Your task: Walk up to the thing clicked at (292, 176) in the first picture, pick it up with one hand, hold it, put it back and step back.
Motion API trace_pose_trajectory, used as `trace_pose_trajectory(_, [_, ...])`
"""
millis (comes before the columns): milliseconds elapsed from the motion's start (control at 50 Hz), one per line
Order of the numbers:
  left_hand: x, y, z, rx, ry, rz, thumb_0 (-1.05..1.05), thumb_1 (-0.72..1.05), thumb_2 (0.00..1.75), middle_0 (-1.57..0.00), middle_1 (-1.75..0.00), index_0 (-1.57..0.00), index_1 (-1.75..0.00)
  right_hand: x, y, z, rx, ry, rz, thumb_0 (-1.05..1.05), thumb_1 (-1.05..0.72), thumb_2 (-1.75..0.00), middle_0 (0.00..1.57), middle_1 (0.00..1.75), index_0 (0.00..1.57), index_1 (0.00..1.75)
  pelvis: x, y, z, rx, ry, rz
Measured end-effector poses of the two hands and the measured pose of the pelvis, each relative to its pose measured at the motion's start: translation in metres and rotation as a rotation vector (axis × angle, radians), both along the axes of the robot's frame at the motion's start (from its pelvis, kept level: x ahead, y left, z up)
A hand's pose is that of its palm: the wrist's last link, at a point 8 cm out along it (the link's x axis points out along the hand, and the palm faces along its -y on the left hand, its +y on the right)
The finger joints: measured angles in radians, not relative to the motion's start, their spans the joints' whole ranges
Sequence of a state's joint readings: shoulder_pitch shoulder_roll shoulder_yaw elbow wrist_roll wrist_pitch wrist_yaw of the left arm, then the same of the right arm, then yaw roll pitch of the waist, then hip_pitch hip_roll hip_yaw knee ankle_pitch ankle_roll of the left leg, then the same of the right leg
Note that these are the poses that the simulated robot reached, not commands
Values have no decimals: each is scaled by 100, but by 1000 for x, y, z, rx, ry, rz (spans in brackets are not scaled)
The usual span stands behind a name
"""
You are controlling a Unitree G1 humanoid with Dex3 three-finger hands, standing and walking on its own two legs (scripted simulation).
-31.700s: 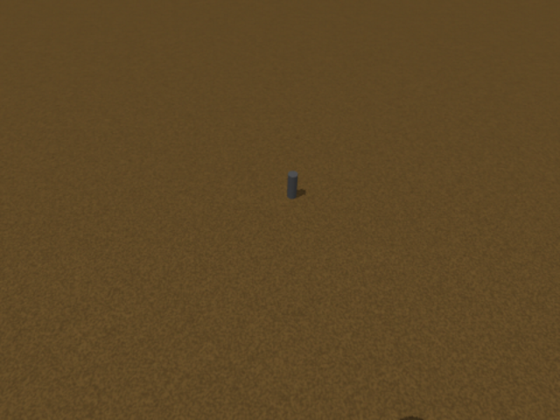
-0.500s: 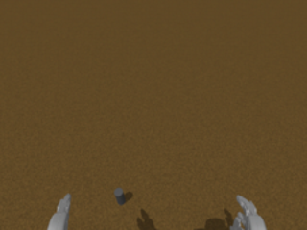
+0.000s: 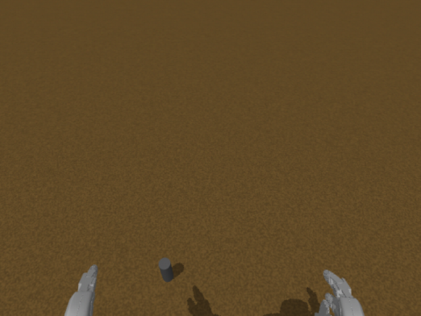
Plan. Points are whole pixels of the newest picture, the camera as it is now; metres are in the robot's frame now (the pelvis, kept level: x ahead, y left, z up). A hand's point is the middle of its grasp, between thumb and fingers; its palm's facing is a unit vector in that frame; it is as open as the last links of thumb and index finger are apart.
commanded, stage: stand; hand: left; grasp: from the side
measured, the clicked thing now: (166, 270) +0.46 +0.18 -0.65
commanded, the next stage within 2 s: none
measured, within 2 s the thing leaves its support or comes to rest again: neither
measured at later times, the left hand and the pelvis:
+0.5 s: hand (117, 315) +0.17 +0.18 -0.06, palm faces +0.11 -0.96 -0.27, open 9.6 cm; pelvis +0.00 +0.00 +0.00, yaw +0 degrees
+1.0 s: hand out of the picture +0.08 +0.25 -0.11, palm faces +0.03 -0.93 -0.36, open 7.4 cm; pelvis +0.00 +0.00 +0.04, yaw +1 degrees
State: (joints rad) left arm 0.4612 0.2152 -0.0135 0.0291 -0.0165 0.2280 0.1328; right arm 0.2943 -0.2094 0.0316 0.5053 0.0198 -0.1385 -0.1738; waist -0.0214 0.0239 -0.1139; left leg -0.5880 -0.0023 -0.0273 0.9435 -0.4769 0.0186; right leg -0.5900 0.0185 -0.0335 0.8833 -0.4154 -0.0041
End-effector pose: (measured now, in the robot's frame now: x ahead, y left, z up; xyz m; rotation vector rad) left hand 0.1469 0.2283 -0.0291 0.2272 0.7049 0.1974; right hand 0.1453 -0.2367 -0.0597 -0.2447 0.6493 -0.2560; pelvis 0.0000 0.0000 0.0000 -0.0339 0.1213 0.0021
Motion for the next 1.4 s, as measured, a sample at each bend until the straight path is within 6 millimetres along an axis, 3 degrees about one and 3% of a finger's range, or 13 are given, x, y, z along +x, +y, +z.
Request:
trace_pose_trajectory(140, [3, 0, 0, -1, -3, 1, -1, -48, 9, -7, -7, -7, -7, 2, 0, 0, 1, 2, 2, 1, -90, -90, 20, 30, 21, 30, 2, 0, 0, 1, 2, -1])
trace_pose_trajectory(220, [4, -1, 1, -2, -2, 0, -1, -38, 19, -12, -14, -12, -14, 3, -1, 0, 1, 1, 2, 1, -90, -90, 20, 30, 21, 30, 3, -1, 0, 1, 3, 0])
trace_pose_trajectory(440, [3, -4, 0, -6, 0, 7, -1, 30, 72, -20, -27, -19, -27, 4, -5, 1, -4, 1, 7, 1, -90, -90, 20, 30, 21, 30, 2, -4, 1, 3, 1, 3])
trace_pose_trajectory(560, [2, -5, 0, -5, 5, 5, 0, 66, 84, -20, -29, -20, -29, 5, -6, 2, -3, 0, 8, 1, -90, -90, 20, 30, 21, 30, 2, -5, 1, 4, 3, 3])
trace_pose_trajectory(660, [0, 11, -25, 51, 85, -84, 0, 81, 88, -21, -30, -20, -30, -4, -14, -16, -43, 216, 132, 1, -90, -90, 20, 30, 20, 30, -2, -6, 9, 30, -63, 5])
trace_pose_trajectory(820, [-38, 46, -40, 59, 269, -18, 0, 88, 89, -21, -30, -21, -30, -38, -40, -17, -21, 385, 65, 1, -91, -90, 20, 30, 21, 30, 2, -1, 26, 37, -117, 9])
trace_pose_trajectory(920, [-62, 59, -40, 65, 355, 30, 1, 90, 89, -21, -30, -20, -30, -56, -44, -16, -13, 452, 30, 1, -91, -90, 20, 30, 20, 30, 2, 2, 35, 37, -146, 12])
trace_pose_trajectory(1180, [-105, 63, -37, 46, 487, 76, 0, 90, 90, -21, -30, -20, -30, -82, -32, -16, 41, 545, 14, 1, -91, -90, 20, 30, 20, 30, -10, 6, 51, 41, -196, 15])
trace_pose_trajectory(1400, [-125, 64, -36, 50, 552, 95, 0, 90, 90, -21, -30, -20, -30, -98, -42, -15, 40, 600, -7, 1, -91, -90, 20, 30, 20, 30, -15, 2, 55, 42, -199, 20])
